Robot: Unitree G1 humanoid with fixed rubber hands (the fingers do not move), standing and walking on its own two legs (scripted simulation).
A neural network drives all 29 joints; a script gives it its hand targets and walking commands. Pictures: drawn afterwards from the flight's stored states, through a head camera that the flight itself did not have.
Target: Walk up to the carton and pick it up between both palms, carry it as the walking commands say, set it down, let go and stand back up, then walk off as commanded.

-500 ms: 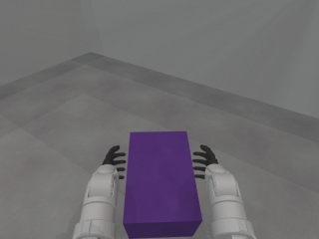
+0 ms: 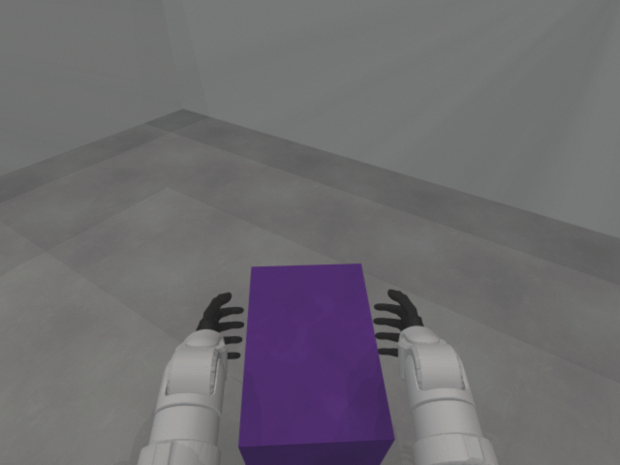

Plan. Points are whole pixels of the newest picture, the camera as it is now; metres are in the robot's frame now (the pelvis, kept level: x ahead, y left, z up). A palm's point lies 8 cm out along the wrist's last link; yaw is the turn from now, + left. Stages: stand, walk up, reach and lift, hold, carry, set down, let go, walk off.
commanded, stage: hold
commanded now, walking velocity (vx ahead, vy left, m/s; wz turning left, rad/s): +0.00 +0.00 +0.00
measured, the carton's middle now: (310, 362) +0.32 +0.00 -0.04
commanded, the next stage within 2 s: carry in 0.66 s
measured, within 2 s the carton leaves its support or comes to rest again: neither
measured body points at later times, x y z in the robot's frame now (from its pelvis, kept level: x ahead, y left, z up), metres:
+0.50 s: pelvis +0.00 +0.01 +0.00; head -0.06 +0.01 +0.45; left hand +0.31 +0.14 +0.05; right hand +0.30 -0.14 +0.05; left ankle +0.03 +0.13 -0.74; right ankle +0.02 -0.13 -0.74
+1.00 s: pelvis -0.04 +0.02 -0.03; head -0.02 +0.04 +0.42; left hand +0.25 +0.21 +0.04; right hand +0.30 -0.06 +0.06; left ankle +0.00 +0.10 -0.74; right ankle +0.00 -0.13 -0.72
